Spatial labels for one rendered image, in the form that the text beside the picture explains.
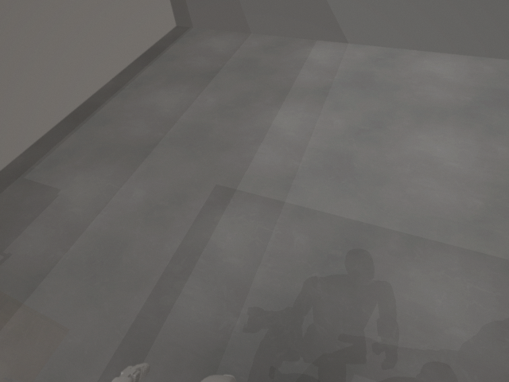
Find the robot left hand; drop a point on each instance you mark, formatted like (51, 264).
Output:
(133, 374)

